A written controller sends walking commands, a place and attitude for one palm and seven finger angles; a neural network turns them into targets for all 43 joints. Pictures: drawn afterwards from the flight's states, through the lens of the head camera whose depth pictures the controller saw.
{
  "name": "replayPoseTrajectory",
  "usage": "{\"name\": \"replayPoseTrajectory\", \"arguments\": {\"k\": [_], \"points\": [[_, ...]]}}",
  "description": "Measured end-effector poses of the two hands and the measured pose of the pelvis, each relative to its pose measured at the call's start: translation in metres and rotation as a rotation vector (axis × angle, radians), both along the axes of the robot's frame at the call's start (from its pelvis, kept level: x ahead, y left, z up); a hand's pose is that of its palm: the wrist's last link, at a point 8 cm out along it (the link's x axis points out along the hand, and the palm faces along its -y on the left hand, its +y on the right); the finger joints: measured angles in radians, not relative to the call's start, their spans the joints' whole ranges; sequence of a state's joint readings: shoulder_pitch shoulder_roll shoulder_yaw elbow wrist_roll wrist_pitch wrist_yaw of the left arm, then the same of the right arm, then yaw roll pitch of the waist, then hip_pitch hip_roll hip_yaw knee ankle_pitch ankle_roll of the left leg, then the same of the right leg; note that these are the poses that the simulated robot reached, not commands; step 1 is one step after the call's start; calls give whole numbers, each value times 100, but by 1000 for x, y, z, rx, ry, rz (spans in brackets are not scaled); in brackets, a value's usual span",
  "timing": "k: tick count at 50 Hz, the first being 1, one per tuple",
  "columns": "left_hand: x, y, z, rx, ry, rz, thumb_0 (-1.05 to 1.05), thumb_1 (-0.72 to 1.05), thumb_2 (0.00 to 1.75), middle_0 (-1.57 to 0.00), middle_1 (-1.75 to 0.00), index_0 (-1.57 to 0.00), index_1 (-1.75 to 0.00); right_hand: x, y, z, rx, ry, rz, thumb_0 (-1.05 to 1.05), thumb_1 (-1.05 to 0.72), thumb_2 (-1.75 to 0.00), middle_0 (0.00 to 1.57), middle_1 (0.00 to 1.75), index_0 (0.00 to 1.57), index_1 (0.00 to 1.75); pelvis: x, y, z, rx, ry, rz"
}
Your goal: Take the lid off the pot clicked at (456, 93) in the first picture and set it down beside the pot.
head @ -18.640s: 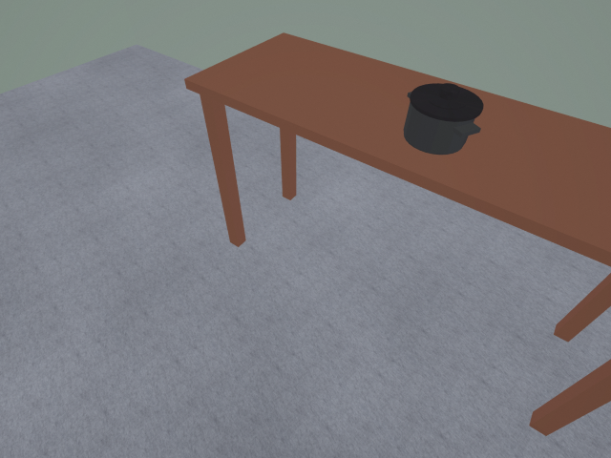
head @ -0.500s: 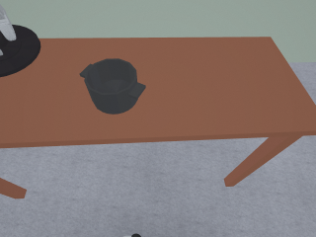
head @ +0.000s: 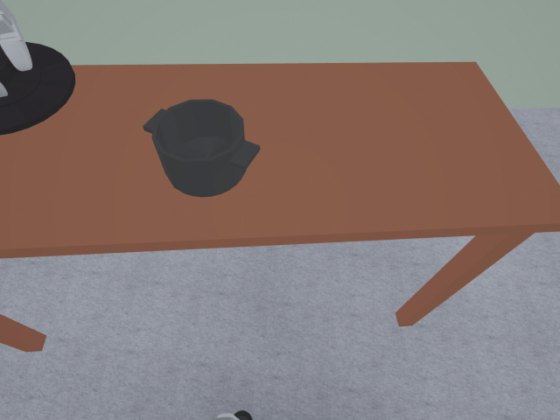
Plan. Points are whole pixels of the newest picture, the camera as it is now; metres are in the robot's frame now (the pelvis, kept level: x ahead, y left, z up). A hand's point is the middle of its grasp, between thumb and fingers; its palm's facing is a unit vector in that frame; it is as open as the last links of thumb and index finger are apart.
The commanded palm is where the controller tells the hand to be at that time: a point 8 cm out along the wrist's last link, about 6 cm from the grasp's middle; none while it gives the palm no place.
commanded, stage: move the lid sideways beside the pot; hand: left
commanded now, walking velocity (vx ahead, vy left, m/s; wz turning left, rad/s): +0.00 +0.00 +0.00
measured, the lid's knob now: out of the picture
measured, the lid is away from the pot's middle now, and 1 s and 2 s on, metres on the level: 0.22 0.21 0.22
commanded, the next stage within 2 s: lower the lid onto the table in 0.50 s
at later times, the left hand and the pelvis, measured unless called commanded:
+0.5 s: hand out of the picture +0.49 +0.31 +0.24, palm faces -0.32 -0.14 -0.94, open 7.0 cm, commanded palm +0.55 +0.32 +0.32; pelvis +0.01 +0.00 +0.00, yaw -1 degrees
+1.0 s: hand (0, 75) +0.49 +0.31 +0.21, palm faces -0.37 -0.19 -0.91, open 7.0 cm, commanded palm +0.56 +0.32 +0.29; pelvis +0.01 +0.00 +0.00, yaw -1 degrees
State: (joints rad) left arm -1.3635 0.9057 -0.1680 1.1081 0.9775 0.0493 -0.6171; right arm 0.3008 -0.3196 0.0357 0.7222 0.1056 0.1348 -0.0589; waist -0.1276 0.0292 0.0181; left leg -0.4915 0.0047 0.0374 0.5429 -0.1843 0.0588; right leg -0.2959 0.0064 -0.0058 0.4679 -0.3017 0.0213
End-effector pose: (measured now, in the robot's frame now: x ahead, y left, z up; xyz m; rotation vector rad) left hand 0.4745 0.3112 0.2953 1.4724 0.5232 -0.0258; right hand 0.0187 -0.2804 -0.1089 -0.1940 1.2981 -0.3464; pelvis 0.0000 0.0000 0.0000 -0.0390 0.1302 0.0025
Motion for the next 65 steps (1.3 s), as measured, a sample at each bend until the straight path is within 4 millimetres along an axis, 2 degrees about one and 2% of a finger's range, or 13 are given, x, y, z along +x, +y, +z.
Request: {"name": "replayPoseTrajectory", "arguments": {"k": [8,15,25,31,40,54,59,65], "points": [[2,4,2,-14,-6,4,3,36,55,-65,-98,-70,-100,-14,2,0,-4,18,-21,0,-90,-90,20,30,21,30,0,2,-1,-1,2,-6],[5,8,-5,8,25,19,3,36,55,-65,-98,-69,-100,-22,3,0,-7,53,-26,0,-90,-90,20,30,21,30,2,3,-1,0,9,-7],[12,-1,3,-25,-11,-13,3,36,55,-65,-98,-69,-100,-11,0,1,-17,22,-30,0,-90,-90,20,30,21,30,7,2,-1,5,11,-9],[16,1,2,-24,-7,3,3,36,55,-65,-98,-69,-100,-6,-1,2,-10,9,-26,0,-90,-90,20,30,21,30,8,1,-2,2,14,-14],[14,11,-15,-30,59,92,3,36,55,-65,-98,-69,-100,-10,-2,-1,0,36,-24,0,-90,-90,20,30,21,30,9,-1,-2,5,23,-7],[22,-4,-32,-65,66,37,3,36,55,-65,-98,-69,-100,-13,-8,2,-25,19,-45,0,-90,-90,20,30,21,30,12,-4,-4,4,23,-15],[26,0,-41,-53,76,34,3,36,55,-65,-98,-69,-100,-17,-8,2,-28,31,-53,0,-90,-90,20,30,21,30,11,-4,-4,2,28,-19],[25,7,-42,-47,70,44,3,36,55,-65,-98,-69,-100,-25,-6,0,-23,66,-57,0,-90,-90,20,30,21,30,12,-3,-5,3,41,-19]]}}
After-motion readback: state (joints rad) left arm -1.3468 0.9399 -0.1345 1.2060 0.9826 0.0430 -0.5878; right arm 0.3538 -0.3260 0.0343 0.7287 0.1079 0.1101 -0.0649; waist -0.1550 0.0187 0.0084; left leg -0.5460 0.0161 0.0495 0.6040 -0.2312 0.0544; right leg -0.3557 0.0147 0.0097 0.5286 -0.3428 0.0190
